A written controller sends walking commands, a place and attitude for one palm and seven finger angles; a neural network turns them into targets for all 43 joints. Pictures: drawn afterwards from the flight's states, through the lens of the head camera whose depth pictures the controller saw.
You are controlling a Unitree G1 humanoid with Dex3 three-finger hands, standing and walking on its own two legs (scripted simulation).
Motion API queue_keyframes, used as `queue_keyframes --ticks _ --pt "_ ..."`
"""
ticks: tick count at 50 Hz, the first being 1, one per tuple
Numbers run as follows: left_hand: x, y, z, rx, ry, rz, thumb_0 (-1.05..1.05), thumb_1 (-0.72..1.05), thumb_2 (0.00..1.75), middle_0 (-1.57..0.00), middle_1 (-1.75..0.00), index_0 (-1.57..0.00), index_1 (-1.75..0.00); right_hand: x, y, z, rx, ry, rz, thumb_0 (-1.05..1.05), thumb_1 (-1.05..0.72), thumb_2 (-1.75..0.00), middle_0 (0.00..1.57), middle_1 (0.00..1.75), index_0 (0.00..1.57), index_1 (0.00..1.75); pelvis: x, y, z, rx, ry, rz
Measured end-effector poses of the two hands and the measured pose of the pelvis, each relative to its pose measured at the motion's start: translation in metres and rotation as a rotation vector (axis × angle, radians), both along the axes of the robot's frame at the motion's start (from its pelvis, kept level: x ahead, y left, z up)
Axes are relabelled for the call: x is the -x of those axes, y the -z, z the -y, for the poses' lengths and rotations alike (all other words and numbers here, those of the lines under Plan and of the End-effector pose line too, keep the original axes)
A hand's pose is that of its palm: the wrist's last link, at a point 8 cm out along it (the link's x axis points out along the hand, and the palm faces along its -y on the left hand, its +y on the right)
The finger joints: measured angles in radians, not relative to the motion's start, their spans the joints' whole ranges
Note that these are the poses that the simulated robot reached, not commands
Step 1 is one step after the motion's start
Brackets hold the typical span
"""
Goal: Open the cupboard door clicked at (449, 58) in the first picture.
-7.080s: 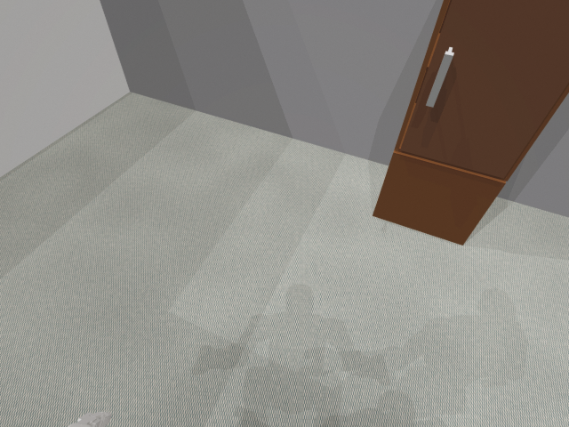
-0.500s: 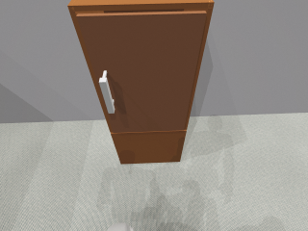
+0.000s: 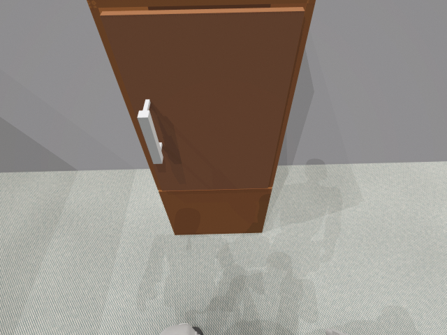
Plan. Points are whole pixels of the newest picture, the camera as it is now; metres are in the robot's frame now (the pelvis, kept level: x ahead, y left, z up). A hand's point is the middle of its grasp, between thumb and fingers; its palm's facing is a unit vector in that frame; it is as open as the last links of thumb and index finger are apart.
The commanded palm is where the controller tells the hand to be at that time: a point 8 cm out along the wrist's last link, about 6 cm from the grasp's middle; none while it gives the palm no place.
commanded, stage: come to a stop and stand still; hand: left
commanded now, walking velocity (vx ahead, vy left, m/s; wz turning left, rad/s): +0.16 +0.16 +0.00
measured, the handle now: (152, 133) +0.56 +0.23 -0.02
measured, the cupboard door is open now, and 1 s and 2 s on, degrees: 0 0 0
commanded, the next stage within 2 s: look again from close up in 0.92 s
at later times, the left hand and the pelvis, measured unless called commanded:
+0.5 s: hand out of the picture -0.01 +0.21 -0.17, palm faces +0.05 -0.97 -0.23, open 7.4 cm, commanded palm none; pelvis -0.02 +0.02 +0.00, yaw +2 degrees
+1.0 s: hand out of the picture +0.02 +0.20 -0.16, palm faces +0.00 -0.97 -0.22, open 7.4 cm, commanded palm none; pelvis +0.00 +0.02 +0.01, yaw -1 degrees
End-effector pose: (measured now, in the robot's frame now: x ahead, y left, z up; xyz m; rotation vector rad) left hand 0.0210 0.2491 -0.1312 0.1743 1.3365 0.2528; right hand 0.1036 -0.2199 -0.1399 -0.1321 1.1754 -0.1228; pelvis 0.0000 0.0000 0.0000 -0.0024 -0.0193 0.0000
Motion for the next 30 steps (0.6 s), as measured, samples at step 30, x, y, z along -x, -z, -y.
queue_keyframes --ticks 30 --pt "0.041 0.004 -0.021 0.029 0.040 -0.029 0.01 0.91 0.90 -0.20 -0.30 -0.20 -0.30 0.113 0.005 -0.029 0.011 -0.008 -0.152 0.02 -0.94 -0.90 0.20 0.30 0.20 0.30 0.021 -0.001 -0.031 -0.002 -0.013 0.004"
